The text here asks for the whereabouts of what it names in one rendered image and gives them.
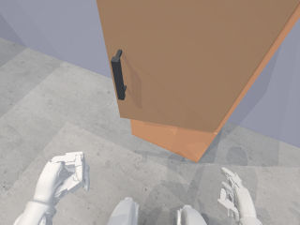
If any cupboard door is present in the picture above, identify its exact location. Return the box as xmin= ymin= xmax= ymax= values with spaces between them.
xmin=96 ymin=0 xmax=300 ymax=133

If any robot thigh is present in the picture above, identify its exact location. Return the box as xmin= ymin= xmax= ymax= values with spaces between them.
xmin=175 ymin=207 xmax=207 ymax=225
xmin=106 ymin=200 xmax=139 ymax=225

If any robot left forearm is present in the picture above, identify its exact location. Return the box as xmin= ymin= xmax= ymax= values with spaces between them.
xmin=13 ymin=200 xmax=57 ymax=225

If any handle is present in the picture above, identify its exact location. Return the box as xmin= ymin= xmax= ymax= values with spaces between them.
xmin=111 ymin=49 xmax=127 ymax=100

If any robot left thigh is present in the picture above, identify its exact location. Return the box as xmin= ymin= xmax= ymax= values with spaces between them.
xmin=106 ymin=200 xmax=139 ymax=225

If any robot right hand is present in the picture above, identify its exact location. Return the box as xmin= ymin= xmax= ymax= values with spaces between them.
xmin=217 ymin=167 xmax=257 ymax=222

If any robot left hand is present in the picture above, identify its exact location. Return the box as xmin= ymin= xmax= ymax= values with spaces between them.
xmin=33 ymin=151 xmax=90 ymax=206

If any robot right thigh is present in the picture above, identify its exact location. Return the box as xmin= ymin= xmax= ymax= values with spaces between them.
xmin=175 ymin=207 xmax=207 ymax=225

